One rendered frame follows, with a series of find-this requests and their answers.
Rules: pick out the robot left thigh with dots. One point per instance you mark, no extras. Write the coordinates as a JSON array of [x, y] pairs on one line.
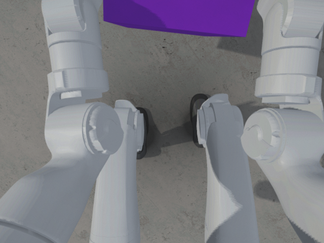
[[115, 217]]

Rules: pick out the carton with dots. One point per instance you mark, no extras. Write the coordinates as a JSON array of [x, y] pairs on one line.
[[196, 17]]

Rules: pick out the robot right upper arm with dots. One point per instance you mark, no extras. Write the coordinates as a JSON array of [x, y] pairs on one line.
[[288, 145]]

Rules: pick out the robot left forearm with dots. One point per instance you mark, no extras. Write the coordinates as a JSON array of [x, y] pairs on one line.
[[74, 42]]

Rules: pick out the robot right thigh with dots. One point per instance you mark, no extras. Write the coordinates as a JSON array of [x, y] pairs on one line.
[[230, 210]]

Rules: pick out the robot thigh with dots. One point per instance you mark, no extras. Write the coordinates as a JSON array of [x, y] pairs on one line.
[[115, 217], [230, 210]]

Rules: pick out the robot left upper arm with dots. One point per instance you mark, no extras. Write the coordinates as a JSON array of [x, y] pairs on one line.
[[46, 205]]

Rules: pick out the robot right forearm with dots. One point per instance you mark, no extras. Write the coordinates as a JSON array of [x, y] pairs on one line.
[[292, 36]]

